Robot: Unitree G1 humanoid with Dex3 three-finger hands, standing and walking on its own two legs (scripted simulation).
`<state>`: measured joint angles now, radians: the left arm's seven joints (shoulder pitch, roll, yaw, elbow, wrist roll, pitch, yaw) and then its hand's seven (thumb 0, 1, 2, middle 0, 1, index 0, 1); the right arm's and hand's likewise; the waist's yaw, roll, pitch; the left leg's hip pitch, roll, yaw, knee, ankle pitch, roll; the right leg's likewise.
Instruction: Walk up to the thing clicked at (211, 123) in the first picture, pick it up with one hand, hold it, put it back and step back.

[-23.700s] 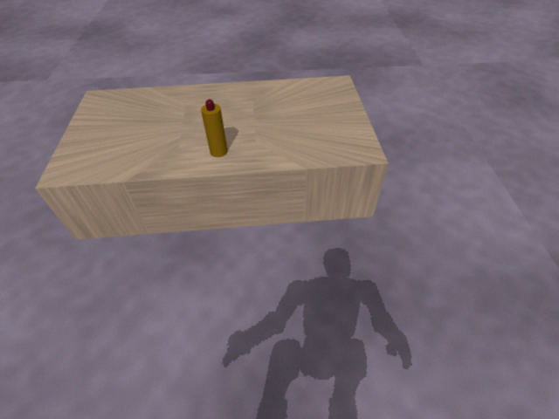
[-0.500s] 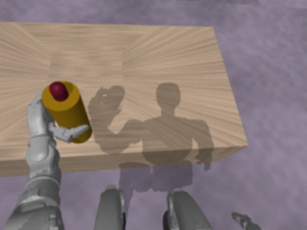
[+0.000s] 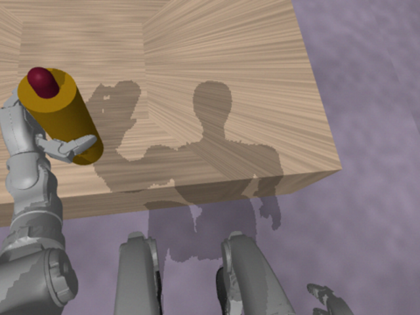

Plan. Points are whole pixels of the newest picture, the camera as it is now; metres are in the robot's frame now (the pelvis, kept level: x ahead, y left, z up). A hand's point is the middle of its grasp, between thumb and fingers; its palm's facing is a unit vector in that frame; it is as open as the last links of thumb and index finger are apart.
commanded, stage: crouch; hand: left
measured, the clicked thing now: (66, 120) +0.46 +0.23 -0.01
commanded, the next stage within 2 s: lower in 0.36 s
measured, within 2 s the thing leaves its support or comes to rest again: rests again in 1.66 s
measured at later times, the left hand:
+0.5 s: hand (68, 118) +0.49 +0.25 -0.06, palm faces +0.24 -0.97 -0.03, open 10.7 cm
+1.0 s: hand (79, 131) +0.50 +0.25 -0.12, palm faces +0.24 -0.97 -0.04, open 10.7 cm
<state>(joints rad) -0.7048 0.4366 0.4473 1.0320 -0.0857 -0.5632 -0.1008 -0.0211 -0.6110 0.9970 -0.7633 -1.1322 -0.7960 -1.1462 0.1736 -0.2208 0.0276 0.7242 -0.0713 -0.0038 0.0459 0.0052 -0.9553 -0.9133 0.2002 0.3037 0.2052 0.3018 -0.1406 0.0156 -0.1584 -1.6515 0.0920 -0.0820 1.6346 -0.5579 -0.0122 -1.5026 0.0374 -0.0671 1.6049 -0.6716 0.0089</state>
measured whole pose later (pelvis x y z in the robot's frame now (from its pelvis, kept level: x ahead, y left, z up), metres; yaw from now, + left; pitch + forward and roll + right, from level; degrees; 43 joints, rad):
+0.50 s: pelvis -0.01 +0.00 -0.04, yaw -2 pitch +35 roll -7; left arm -0.81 0.52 0.49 1.07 -0.06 -0.51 -0.11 -0.02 -0.61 1.00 -0.76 -1.14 -0.79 -1.15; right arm 0.18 -0.23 0.05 0.71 -0.07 0.02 0.04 0.00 -0.95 -0.91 0.20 0.30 0.21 0.30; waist -0.16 0.02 -0.15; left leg -1.81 0.10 -0.10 1.77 -0.57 -0.01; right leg -1.66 0.05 -0.07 1.74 -0.69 0.01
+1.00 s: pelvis -0.02 -0.01 -0.10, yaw -3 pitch +36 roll -7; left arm -0.85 0.58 0.54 1.09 -0.04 -0.49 -0.13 -0.02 -0.61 1.00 -0.76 -1.14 -0.79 -1.15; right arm 0.16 -0.24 0.08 0.71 -0.09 0.03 0.04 0.00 -0.96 -0.91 0.20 0.30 0.20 0.30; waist -0.18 0.00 -0.13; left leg -1.99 0.10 -0.11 1.95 -0.59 -0.02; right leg -1.84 0.06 -0.07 1.94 -0.72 0.01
